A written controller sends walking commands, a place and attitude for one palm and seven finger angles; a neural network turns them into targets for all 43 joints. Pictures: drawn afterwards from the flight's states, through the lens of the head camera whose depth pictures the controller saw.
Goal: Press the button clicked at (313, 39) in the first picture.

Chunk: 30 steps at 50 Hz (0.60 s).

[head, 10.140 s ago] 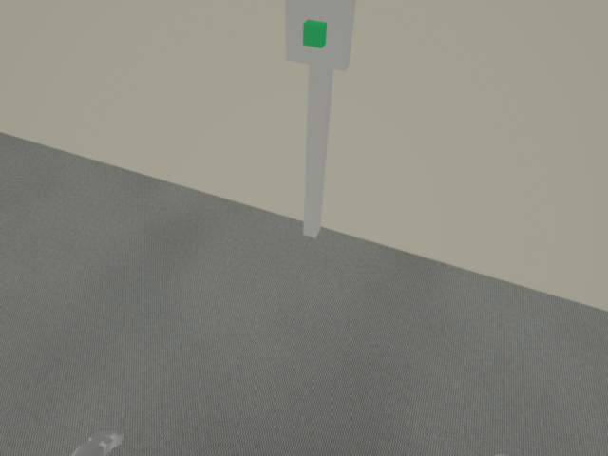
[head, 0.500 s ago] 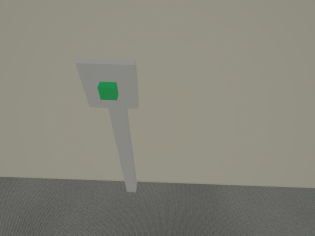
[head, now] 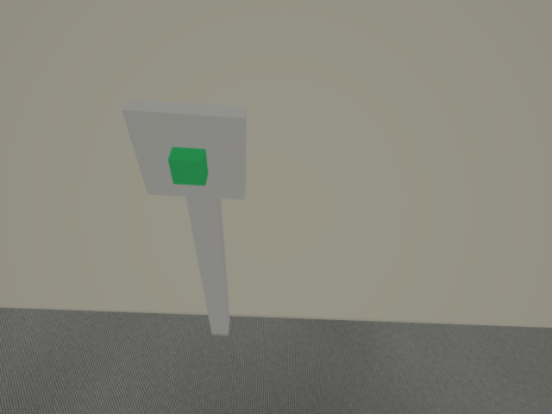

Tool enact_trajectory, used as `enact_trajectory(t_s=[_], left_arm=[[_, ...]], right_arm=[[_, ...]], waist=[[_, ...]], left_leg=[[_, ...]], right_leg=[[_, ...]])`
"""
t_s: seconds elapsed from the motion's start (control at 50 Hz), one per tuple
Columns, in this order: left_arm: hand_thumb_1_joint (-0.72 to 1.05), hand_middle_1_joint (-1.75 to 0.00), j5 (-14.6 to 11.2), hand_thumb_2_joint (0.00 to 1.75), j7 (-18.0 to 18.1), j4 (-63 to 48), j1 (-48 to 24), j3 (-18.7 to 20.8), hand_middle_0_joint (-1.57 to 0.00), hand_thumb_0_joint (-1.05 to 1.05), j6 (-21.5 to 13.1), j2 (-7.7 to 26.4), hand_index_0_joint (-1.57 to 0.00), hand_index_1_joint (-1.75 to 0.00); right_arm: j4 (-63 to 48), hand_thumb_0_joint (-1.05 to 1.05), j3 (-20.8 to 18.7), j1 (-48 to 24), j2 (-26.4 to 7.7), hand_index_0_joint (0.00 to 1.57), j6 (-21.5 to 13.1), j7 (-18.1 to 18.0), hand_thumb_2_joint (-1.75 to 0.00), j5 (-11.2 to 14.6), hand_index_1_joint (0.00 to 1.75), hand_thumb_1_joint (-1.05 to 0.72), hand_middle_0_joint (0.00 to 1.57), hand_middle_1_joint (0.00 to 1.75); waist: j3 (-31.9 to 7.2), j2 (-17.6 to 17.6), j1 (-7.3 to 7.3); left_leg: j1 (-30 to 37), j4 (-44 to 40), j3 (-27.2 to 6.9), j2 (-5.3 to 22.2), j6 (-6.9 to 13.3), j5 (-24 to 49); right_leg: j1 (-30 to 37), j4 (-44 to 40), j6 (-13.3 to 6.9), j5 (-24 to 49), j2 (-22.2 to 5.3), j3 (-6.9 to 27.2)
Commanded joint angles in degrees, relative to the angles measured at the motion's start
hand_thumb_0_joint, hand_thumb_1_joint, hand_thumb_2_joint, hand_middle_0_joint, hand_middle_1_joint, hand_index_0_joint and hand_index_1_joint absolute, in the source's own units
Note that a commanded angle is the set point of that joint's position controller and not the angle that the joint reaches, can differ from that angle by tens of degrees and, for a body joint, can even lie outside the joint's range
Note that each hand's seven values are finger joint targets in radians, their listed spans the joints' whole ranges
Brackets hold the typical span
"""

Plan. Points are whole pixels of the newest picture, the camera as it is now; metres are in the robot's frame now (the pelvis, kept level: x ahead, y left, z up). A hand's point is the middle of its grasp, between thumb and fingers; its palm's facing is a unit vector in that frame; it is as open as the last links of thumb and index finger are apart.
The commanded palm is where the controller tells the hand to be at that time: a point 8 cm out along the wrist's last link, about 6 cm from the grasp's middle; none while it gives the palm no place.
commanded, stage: come to a stop and stand still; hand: left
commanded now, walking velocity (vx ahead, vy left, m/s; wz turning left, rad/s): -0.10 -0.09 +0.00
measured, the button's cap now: (189, 165) +0.46 +0.19 +0.10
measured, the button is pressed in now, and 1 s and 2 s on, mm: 0 0 0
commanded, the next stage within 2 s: look again from close up in 1.08 s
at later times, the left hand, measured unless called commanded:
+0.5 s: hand out of the picture +0.00 +0.14 -0.18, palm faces +0.05 -0.98 -0.18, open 7.3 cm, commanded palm none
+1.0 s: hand out of the picture -0.04 +0.19 -0.18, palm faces +0.04 -0.98 -0.17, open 7.4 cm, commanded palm none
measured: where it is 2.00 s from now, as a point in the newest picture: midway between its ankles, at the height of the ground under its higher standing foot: outside the picture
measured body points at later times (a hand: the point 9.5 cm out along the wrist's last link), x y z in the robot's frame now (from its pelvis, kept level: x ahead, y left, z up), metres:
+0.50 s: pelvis -0.03 -0.03 +0.00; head -0.04 -0.02 +0.45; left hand -0.01 +0.19 -0.16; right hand -0.06 -0.25 -0.16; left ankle +0.00 +0.07 -0.74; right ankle -0.02 -0.16 -0.74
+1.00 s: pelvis -0.02 +0.02 +0.00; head -0.03 +0.04 +0.45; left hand -0.04 +0.24 -0.17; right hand +0.01 -0.21 -0.15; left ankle +0.00 +0.07 -0.74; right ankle -0.02 -0.16 -0.74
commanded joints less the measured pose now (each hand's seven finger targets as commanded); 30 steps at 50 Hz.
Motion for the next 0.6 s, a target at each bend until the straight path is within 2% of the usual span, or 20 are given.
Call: enact_trajectory(t_s=[0.0, 0.04, 0.1, 0.14, 0.16, 0.18, 0.2, 0.22, 0.24, 0.26, 0.28, 0.32, 0.36, 0.44, 0.48, 0.5, 0.52, 0.54, 0.56, 0.58], left_arm=[[0.9, -0.3, 0.1, 0.9, -0.3, -3.6, 2.7, 1.3, -0.2, 0.0, 0.6, 2.2, -0.2, -0.3], [0.9, -0.3, 0.1, 0.9, -0.6, -4.7, 1.4, 1.4, -0.2, 0.0, 0.7, 2.2, -0.2, -0.3], [0.9, -0.3, -0.1, 0.9, -0.7, -5.7, 0.6, 1.5, -0.2, 0.0, 0.5, 1.9, -0.2, -0.3], [0.9, -0.3, -0.1, 0.9, -0.7, -4.9, 2.0, 1.2, -0.2, 0.0, -0.3, 2.0, -0.2, -0.3], [0.9, -0.3, 0.0, 0.9, -0.5, -4.3, 2.7, 1.2, -0.2, 0.0, -0.9, 2.7, -0.2, -0.3], [0.9, -0.3, 0.1, 0.9, -0.2, -4.1, 2.0, 1.1, -0.2, 0.0, -1.7, 4.7, -0.2, -0.3], [0.9, -0.3, 0.1, 0.9, 0.1, -4.3, 0.6, 1.1, -0.2, 0.0, -2.3, 7.9, -0.2, -0.3], [0.9, -0.3, -0.1, 0.9, 0.0, -5.2, -1.3, 1.3, -0.2, 0.0, -2.2, 10.3, -0.2, -0.3], [0.9, -0.3, -0.1, 0.9, 0.0, -5.6, -3.7, 1.4, -0.2, 0.0, -2.0, 10.6, -0.2, -0.3], [0.9, -0.3, -0.1, 0.9, 0.1, -5.8, -4.3, 1.5, -0.2, 0.0, -2.4, 10.1, -0.2, -0.3], [0.9, -0.3, -0.3, 0.9, 0.0, -5.5, -4.3, 1.2, -0.2, 0.0, -2.6, 9.3, -0.2, -0.3], [0.9, -0.3, -0.5, 0.9, -0.2, -5.2, -3.9, 1.3, -0.2, 0.0, -2.6, 9.1, -0.2, -0.3], [0.9, -0.3, -0.5, 0.9, -0.3, -5.1, -2.8, 1.5, -0.2, 0.0, -2.6, 8.5, -0.2, -0.3], [0.9, -0.3, -0.4, 0.9, -0.4, -4.3, -1.3, 1.3, -0.2, 0.0, -2.2, 6.8, -0.2, -0.3], [0.9, -0.3, -0.4, 0.9, -0.4, -3.4, 0.0, 0.8, -0.2, 0.0, -2.1, 5.1, -0.2, -0.3], [0.9, -0.3, -0.4, 0.9, -0.4, -2.8, 0.9, 0.5, -0.2, 0.0, -2.1, 4.4, -0.2, -0.3], [0.9, -0.3, -0.3, 0.9, 1.9, 0.6, 6.2, -0.6, -0.2, 0.0, -3.7, 6.9, -0.2, -0.3], [0.9, -0.3, -0.1, 0.9, 1.4, 0.0, 3.7, -0.5, -0.2, 0.0, -4.7, 8.5, -0.2, -0.3], [0.9, -0.3, -0.1, 0.9, 0.9, -1.9, 1.0, -0.3, -0.2, 0.0, -4.7, 9.4, -0.2, -0.3], [0.9, -0.3, -0.2, 0.9, 0.7, -2.5, -1.1, -0.5, -0.2, 0.0, -4.4, 8.7, -0.2, -0.3]], right_arm=[[-1.1, 0.0, -2.5, 5.7, -9.9, 0.2, 0.6, -0.8, -0.9, -0.3, 0.3, -0.9, 0.2, 0.3], [-1.7, 0.0, -2.7, 4.2, -10.0, 0.2, 0.7, -0.4, -0.9, -0.5, 0.3, -0.9, 0.2, 0.3], [-2.1, 0.0, -2.9, 2.5, -9.8, 0.2, 1.1, 0.5, -0.9, -0.8, 0.3, -0.9, 0.2, 0.3], [-1.9, 0.0, -2.6, 2.2, -9.1, 0.2, 1.4, 1.2, -0.9, -0.6, 0.3, -0.9, 0.2, 0.3], [-1.6, 0.0, -2.3, 2.4, -8.0, 0.2, 1.5, 1.6, -0.9, -0.4, 0.3, -0.9, 0.2, 0.3], [-1.6, 0.0, -1.8, 3.1, -5.5, 0.2, 1.7, 2.1, -0.9, 0.0, 0.3, -0.9, 0.2, 0.3], [-2.3, 0.0, -0.9, 2.5, -2.7, 0.2, 2.1, 2.4, -0.9, 0.3, 0.3, -0.9, 0.2, 0.3], [-2.5, 0.0, -0.8, 2.3, -3.5, 0.2, 2.5, 2.7, -0.9, 0.0, 0.3, -0.9, 0.2, 0.3], [-2.0, 0.0, -1.1, 2.8, -3.8, 0.2, 2.6, 3.1, -0.9, -0.3, 0.3, -0.9, 0.2, 0.3], [-1.1, 0.0, -0.8, 3.4, -3.2, 0.2, 2.8, 3.1, -0.9, -0.5, 0.3, -0.9, 0.2, 0.3], [-0.3, 0.0, -0.7, 4.8, -3.5, 0.2, 2.6, 3.1, -0.9, -0.6, 0.3, -0.9, 0.2, 0.3], [1.1, 0.0, -0.5, 7.9, -3.3, 0.2, 2.2, 3.1, -0.9, -0.6, 0.3, -0.9, 0.2, 0.3], [1.4, 0.0, -0.4, 8.9, -3.4, 0.2, 1.8, 3.1, -0.9, -0.5, 0.3, -0.9, 0.2, 0.3], [1.6, 0.0, -0.3, 10.1, -4.5, 0.2, 1.3, 2.7, -0.9, -0.3, 0.3, -0.9, 0.2, 0.3], [1.8, 0.0, 0.0, 9.5, -4.8, 0.2, 0.9, 2.4, -0.9, -0.1, 0.3, -0.9, 0.2, 0.3], [1.7, 0.0, -0.1, 9.2, -5.1, 0.2, 0.7, 2.2, -0.9, 0.0, 0.3, -0.9, 0.2, 0.3], [-4.2, 0.0, 1.1, -0.5, -6.6, 0.2, -0.2, 2.4, -0.9, 0.3, 0.3, -0.9, 0.2, 0.3], [-5.4, 0.0, 1.6, 2.1, -4.3, 0.2, 0.1, 2.7, -0.9, 0.1, 0.3, -0.9, 0.2, 0.3], [-4.0, 0.0, 1.5, 7.9, -2.4, 0.2, 0.2, 2.6, -0.9, -0.2, 0.3, -0.9, 0.2, 0.3], [-3.5, 0.0, 1.4, 9.6, -4.2, 0.2, 0.1, 2.8, -0.9, -0.3, 0.3, -0.9, 0.2, 0.3]], waist=[[-1.3, 7.9, -1.53], [-2.9, 7.9, -1.27], [-3.7, 10.3, -0.64], [-4.4, 8.3, 0.2], [-4.4, 5.5, 0.83], [-3.4, -0.6, 0.26], [-0.1, -9.1, -0.36], [2.1, -9.2, -0.41], [3.2, -7.0, -1.6], [4.8, -10.3, -1.25], [5.5, -9.7, -1.51], [4.7, -6.6, -1.93], [5.1, -2.8, -1.67], [5.1, 2.7, -1.2], [5.8, 7.1, -0.51], [5.4, 7.3, -0.15], [10.0, 2.9, 3.15], [5.7, 0.4, -0.68], [0.4, -1.4, -2.2], [-1.6, -1.5, -2.66]], left_leg=[[6.3, -7.8, -15.2, 20.3, 7.7, 46.4], [5.0, -7.7, -13.9, 19.3, 6.9, 40.9], [0.8, -8.8, -13.0, 17.3, 5.1, 27.5], [-2.1, -7.4, -11.8, 14.6, 2.8, 14.6], [-4.9, -5.7, -10.5, 12.0, 0.6, 5.5], [-8.3, -2.7, -8.1, 7.6, -2.3, -4.2], [-10.4, 0.5, -5.0, 3.2, -4.8, -9.6], [-8.1, 3.0, -4.9, 3.2, -5.1, -9.6], [-4.9, 3.8, -4.7, 2.9, -5.2, -6.9], [-4.9, 4.7, -4.8, 3.0, -5.1, -5.2], [-4.3, 4.9, -4.8, 2.8, -5.1, -3.5], [-2.8, 2.7, -4.6, 2.4, -5.0, -2.1], [-2.1, 0.6, -4.9, 2.4, -4.9, -1.5], [-2.4, -5.1, -8.3, 4.2, -4.0, -2.1], [-4.4, -10.3, -12.1, 6.3, -2.8, -4.5], [-5.4, -12.2, -13.6, 7.2, -2.3, -5.9], [-10.9, 4.0, -7.9, 4.5, -4.6, -0.4], [-6.6, 4.1, -8.1, 3.4, -5.1, 0.6], [-2.6, 2.1, -8.1, 2.6, -4.3, -3.4], [-1.3, 0.9, -9.1, 3.2, -3.9, -0.8]], right_leg=[[-8.3, 9.7, -0.1, -3.4, -0.5, 2.1], [-7.0, 9.0, -0.1, -1.4, -0.1, 2.0], [-1.0, 0.9, -0.4, 1.7, -0.3, 0.1], [5.2, -9.0, -0.3, 7.9, 0.4, -1.7], [9.4, -16.0, -0.4, 11.7, -0.1, -1.3], [10.9, -21.8, -1.8, 9.7, -4.6, 4.7], [6.2, -27.4, -4.7, 2.4, -11.6, 13.4], [-0.4, -32.1, -7.3, -8.9, -15.3, 16.2], [-4.5, -32.4, -7.6, -11.5, -14.5, 14.7], [-5.8, -32.3, -6.9, -10.4, -12.1, 14.0], [-5.5, -31.5, -6.9, -8.8, -11.3, 13.0], [-4.5, -29.2, -6.6, -7.0, -10.0, 10.6], [-4.1, -27.0, -6.3, -4.8, -8.8, 9.2], [-2.8, -21.7, -4.4, -0.8, -5.3, 5.5], [-0.7, -18.5, -2.8, 4.8, -3.0, 2.6], [1.3, -17.3, -2.4, 7.5, -2.3, 1.5], [0.2, -20.4, -3.2, 20.5, -6.0, 5.3], [-2.0, -21.1, -4.8, 25.7, -10.9, 8.6], [-0.5, -19.3, -5.5, 16.3, -11.1, 7.4], [-1.0, -18.1, -5.1, 7.2, -8.1, 5.1]])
